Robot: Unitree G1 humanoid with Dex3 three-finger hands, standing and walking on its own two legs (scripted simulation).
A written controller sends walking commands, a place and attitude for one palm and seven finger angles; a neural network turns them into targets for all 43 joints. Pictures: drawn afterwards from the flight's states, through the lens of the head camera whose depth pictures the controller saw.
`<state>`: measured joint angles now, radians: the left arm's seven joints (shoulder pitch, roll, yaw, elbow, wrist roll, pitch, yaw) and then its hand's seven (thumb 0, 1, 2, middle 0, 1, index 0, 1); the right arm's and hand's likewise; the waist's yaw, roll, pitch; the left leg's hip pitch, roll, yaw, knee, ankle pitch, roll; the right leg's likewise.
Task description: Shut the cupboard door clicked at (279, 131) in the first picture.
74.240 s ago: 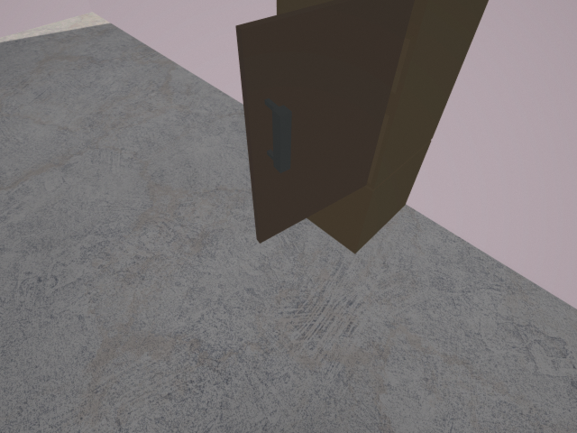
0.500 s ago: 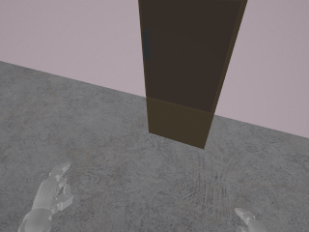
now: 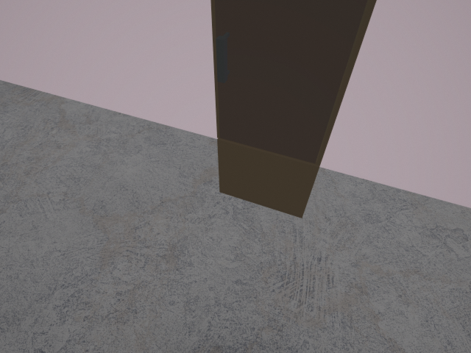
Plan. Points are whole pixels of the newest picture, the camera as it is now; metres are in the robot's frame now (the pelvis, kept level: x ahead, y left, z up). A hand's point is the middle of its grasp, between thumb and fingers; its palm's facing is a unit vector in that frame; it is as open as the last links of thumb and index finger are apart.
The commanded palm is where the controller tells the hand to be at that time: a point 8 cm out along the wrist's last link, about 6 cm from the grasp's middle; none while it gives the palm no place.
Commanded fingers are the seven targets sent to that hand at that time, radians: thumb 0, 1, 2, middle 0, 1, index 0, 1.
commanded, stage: let the arm hang, fingers relaxed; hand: left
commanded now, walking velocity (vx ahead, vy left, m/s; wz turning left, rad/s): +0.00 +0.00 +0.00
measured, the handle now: (224, 57) +0.97 +0.10 +0.03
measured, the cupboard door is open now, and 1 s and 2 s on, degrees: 0 0 0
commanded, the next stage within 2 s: look to check the result in 0.46 s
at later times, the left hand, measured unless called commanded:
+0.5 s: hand out of the picture -0.01 +0.15 -0.18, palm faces +0.02 -0.99 -0.17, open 7.3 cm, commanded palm none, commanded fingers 0.00 0.90 0.90 -0.20 -0.30 -0.20 -0.30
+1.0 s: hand out of the picture +0.00 +0.17 -0.17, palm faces +0.01 -0.98 -0.20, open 7.3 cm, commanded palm none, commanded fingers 0.00 0.90 0.90 -0.20 -0.30 -0.20 -0.30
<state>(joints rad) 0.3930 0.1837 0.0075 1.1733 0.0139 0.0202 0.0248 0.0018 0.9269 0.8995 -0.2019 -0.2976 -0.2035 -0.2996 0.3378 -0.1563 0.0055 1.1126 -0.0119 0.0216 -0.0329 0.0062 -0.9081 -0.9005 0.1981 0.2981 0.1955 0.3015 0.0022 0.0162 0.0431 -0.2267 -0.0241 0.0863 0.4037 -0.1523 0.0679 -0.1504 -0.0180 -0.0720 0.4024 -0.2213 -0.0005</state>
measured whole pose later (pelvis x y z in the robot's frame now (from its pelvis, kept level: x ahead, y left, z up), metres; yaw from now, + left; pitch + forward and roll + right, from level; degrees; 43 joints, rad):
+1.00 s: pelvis +0.01 -0.01 +0.00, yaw +0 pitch -2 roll +0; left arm 0.28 0.17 0.01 1.16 0.01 0.00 0.03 0.00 0.91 0.90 -0.20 -0.30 -0.20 -0.30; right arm 0.27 -0.17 0.00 1.13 -0.01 0.00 -0.03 0.00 -0.91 -0.90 0.20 0.30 0.20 0.30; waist 0.00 0.00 0.04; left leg -0.19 -0.01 0.09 0.38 -0.16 0.05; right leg -0.12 0.00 -0.07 0.38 -0.23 -0.01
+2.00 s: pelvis +0.04 -0.02 +0.00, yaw +0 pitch -2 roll +0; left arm 0.24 0.20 0.01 1.16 0.01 -0.01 0.02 0.00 0.91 0.90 -0.20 -0.30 -0.20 -0.30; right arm 0.22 -0.21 0.01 1.14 -0.01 -0.01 -0.04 0.00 -0.91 -0.90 0.20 0.30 0.20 0.30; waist 0.00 0.00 0.04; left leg -0.13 -0.01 0.08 0.34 -0.18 0.04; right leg -0.05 0.00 -0.07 0.32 -0.24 -0.02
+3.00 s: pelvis +0.03 -0.03 +0.00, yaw -5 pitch -2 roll +0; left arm 0.27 0.17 0.04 1.11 0.02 0.03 0.02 0.00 0.91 0.90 -0.20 -0.30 -0.20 -0.30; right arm 0.22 -0.17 -0.02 1.09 -0.01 0.03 -0.05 0.00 -0.91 -0.90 0.20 0.30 0.20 0.30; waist 0.00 0.01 0.06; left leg -0.20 0.05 0.15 0.49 -0.26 0.01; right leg -0.14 0.05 0.00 0.45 -0.29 -0.04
